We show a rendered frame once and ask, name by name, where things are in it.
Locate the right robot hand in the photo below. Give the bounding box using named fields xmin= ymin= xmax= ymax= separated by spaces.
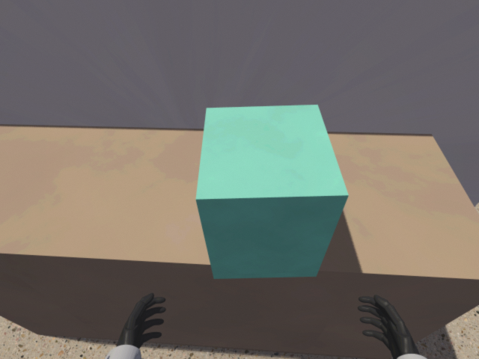
xmin=358 ymin=295 xmax=419 ymax=359

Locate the pedestal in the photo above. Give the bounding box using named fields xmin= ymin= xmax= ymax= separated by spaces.
xmin=0 ymin=124 xmax=479 ymax=359

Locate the carton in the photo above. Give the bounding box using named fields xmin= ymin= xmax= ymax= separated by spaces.
xmin=196 ymin=105 xmax=349 ymax=279

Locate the left robot hand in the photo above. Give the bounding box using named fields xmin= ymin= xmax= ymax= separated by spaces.
xmin=116 ymin=293 xmax=166 ymax=349

